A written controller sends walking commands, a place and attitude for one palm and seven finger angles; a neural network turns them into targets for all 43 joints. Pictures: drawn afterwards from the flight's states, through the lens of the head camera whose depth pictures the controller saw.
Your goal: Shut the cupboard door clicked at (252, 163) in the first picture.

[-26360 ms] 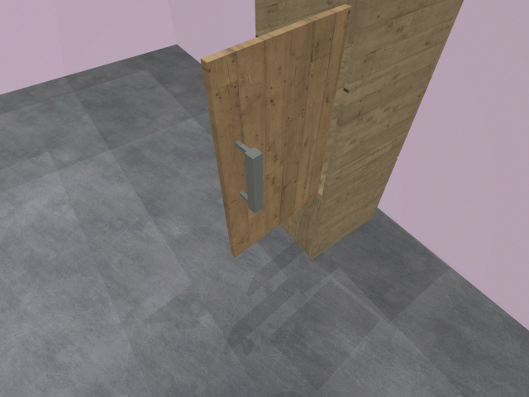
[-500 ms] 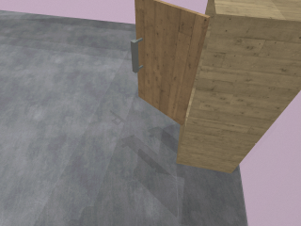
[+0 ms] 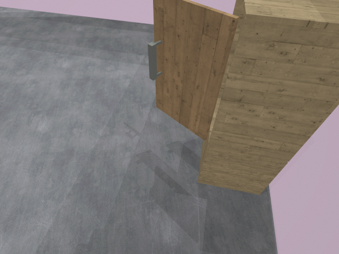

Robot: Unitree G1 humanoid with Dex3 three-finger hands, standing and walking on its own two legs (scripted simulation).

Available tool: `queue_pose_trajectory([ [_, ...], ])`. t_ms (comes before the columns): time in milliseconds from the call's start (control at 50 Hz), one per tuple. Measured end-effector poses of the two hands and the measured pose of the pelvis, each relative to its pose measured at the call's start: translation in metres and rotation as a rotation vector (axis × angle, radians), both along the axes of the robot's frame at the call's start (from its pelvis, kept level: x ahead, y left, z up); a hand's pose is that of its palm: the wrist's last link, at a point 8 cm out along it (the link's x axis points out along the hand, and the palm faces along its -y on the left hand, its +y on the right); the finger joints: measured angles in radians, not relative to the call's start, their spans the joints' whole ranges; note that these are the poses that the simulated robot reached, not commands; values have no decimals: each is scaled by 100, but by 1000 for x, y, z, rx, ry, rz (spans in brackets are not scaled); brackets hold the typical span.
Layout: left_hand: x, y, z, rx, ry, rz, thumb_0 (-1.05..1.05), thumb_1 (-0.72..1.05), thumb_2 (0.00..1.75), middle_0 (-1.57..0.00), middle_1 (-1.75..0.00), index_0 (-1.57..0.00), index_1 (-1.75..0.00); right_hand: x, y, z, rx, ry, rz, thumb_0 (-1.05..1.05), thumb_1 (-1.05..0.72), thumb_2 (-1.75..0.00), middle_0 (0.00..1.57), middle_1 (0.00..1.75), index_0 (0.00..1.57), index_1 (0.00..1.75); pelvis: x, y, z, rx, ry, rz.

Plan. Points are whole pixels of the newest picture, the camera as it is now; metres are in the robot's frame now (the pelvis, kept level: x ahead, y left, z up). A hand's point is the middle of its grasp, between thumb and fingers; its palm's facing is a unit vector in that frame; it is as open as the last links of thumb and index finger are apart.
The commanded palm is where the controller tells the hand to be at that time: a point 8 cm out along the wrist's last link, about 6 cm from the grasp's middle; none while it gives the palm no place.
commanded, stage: walk to a spot facing it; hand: left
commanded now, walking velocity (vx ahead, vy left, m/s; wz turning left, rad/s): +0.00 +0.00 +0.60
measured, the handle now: (156, 60) +0.89 +0.11 -0.02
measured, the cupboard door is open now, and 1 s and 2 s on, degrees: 58 58 58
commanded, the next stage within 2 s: none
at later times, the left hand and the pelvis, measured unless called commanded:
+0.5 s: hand out of the picture +0.02 +0.25 -0.17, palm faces +0.28 -0.92 -0.26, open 7.4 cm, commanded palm none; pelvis -0.01 +0.02 +0.00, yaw +17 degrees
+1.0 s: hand out of the picture -0.07 +0.17 -0.18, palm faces +0.62 -0.75 -0.25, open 7.4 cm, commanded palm none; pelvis +0.02 -0.01 -0.02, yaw +39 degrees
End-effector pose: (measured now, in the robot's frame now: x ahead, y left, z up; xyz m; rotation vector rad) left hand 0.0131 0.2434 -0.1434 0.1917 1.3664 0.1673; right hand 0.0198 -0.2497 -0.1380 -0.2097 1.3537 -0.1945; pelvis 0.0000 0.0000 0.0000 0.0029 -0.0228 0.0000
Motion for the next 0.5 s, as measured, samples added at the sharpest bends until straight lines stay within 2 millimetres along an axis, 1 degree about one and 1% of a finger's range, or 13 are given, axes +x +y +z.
queue_pose_trajectory([
  [80, -4, -1, -5, -2, -13, 42, 0, 91, 90, -20, -30, -20, -30, -2, 7, -7, 18, 30, 23, 0, -91, -90, 20, 30, 20, 30, -3, 1, -5, -6, 4, 36],
  [140, -10, 3, -11, -5, -26, 83, 0, 91, 90, -20, -30, -21, -30, 0, 13, -12, 22, 55, 47, 0, -91, -90, 20, 30, 20, 30, -4, 4, -11, -19, -3, 80],
  [200, -18, 10, -20, -9, -31, 128, 0, 90, 90, -20, -30, -21, -30, 9, 22, -13, 17, 67, 76, 0, -91, -90, 20, 30, 20, 30, -2, 11, -17, -20, -12, 130],
  [280, -26, 26, -35, -19, -33, 185, 0, 90, 90, -20, -30, -21, -30, 29, 34, -18, -1, 32, 142, 0, -91, -90, 20, 30, 20, 30, -3, 24, -29, -12, -6, 183],
  [320, -28, 33, -32, -11, -25, 196, 0, 91, 90, -20, -30, -21, -30, 36, 40, -16, -2, 19, 168, 0, -91, -90, 20, 30, 20, 30, -7, 28, -27, -7, 0, 192],
  [400, -25, 45, -14, 12, -52, 220, 1, 91, 90, -20, -30, -20, -30, 48, 46, -7, 1, 12, 226, 0, -91, -90, 20, 30, 20, 30, -11, 30, -14, -22, 34, 240],
  [500, -16, 53, 5, 52, -130, 255, 0, 91, 90, -20, -30, -20, -30, 69, 45, 0, 3, 7, 294, 0, -90, -90, 20, 30, 20, 30, -11, 23, -5, -41, 65, 299],
])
